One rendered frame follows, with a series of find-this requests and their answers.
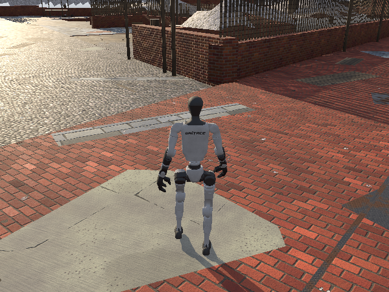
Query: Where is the left robot thigh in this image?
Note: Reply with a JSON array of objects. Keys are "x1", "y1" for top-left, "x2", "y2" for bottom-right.
[{"x1": 174, "y1": 169, "x2": 187, "y2": 203}]

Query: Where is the robot right hand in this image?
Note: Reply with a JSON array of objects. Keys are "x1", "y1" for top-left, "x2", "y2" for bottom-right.
[{"x1": 213, "y1": 165, "x2": 227, "y2": 178}]

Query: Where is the robot left upper arm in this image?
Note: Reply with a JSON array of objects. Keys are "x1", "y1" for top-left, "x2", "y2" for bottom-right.
[{"x1": 167, "y1": 122, "x2": 183, "y2": 157}]

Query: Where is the left robot forearm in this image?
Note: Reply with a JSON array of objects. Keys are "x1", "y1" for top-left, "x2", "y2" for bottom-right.
[{"x1": 159, "y1": 147, "x2": 172, "y2": 178}]

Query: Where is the robot left hand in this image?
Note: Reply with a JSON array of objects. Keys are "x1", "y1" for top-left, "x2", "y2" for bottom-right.
[{"x1": 157, "y1": 175, "x2": 171, "y2": 192}]

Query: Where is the robot right shin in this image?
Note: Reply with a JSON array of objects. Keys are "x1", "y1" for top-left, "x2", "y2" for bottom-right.
[{"x1": 203, "y1": 207, "x2": 213, "y2": 247}]

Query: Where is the right robot forearm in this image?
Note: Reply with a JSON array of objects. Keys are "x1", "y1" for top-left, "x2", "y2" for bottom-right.
[{"x1": 217, "y1": 146, "x2": 227, "y2": 168}]

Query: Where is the robot right upper arm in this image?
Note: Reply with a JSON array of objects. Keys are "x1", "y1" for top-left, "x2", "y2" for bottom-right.
[{"x1": 208, "y1": 123, "x2": 224, "y2": 156}]

